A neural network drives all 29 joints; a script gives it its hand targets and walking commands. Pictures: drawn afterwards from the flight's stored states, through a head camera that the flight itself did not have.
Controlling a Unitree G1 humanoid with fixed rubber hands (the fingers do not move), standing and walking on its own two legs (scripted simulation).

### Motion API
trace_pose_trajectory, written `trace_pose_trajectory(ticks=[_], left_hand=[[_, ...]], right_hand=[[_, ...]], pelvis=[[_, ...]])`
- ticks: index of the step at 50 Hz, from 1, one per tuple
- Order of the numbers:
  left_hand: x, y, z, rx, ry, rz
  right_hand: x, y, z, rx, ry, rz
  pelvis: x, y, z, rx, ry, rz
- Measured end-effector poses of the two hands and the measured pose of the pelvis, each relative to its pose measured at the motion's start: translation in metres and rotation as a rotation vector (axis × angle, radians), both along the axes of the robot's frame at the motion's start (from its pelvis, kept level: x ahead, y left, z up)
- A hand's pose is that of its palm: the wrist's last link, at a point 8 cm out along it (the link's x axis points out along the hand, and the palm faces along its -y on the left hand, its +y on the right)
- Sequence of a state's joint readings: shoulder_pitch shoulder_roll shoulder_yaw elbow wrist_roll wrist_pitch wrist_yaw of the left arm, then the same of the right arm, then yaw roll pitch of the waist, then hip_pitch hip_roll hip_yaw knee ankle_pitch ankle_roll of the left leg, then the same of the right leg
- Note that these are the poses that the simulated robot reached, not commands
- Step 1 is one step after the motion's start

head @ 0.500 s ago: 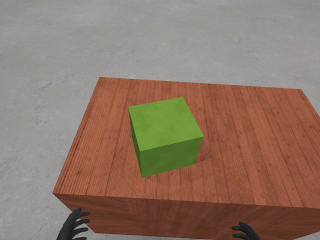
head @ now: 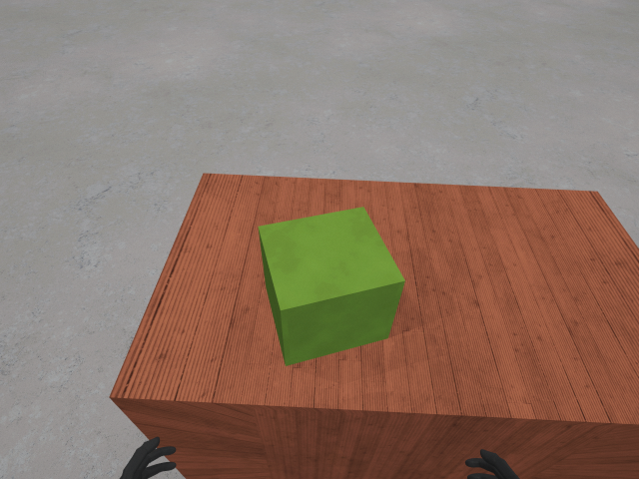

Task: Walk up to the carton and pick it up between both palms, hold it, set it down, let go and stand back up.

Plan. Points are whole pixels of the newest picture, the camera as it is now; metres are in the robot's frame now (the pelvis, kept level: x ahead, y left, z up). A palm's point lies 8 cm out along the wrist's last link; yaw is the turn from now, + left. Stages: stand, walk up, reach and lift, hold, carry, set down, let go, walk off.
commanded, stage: stand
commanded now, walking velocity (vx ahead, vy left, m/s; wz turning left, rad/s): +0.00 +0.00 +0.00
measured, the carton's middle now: (325, 284) +0.44 +0.00 -0.06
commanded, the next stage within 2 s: none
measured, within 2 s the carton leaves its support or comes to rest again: neither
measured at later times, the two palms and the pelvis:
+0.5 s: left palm out of the picture +0.11 +0.25 -0.11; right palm out of the picture +0.10 -0.24 -0.10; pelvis +0.00 +0.00 +0.00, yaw +0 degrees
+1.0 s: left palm out of the picture +0.09 +0.25 -0.11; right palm out of the picture +0.08 -0.24 -0.11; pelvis -0.02 +0.00 +0.00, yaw +0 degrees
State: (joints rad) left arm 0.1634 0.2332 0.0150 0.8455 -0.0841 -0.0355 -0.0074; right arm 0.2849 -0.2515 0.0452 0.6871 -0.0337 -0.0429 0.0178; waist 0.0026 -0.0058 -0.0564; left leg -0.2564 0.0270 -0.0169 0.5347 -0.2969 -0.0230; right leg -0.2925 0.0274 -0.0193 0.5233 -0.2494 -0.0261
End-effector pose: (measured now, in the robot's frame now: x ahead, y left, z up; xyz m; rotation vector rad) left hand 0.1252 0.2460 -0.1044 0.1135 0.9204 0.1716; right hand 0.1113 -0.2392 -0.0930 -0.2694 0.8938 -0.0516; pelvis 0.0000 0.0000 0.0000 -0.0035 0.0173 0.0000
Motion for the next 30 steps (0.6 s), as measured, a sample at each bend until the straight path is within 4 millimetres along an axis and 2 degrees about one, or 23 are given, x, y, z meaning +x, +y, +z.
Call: trace_pose_trajectory(ticks=[30], left_hand=[[-0.016,0.002,-0.001,0.023,0.045,0.014]], right_hand=[[-0.016,-0.001,-0.01,0.02,0.023,-0.012]], pelvis=[[-0.004,-0.003,0.0,0.004,-0.009,0.0]])
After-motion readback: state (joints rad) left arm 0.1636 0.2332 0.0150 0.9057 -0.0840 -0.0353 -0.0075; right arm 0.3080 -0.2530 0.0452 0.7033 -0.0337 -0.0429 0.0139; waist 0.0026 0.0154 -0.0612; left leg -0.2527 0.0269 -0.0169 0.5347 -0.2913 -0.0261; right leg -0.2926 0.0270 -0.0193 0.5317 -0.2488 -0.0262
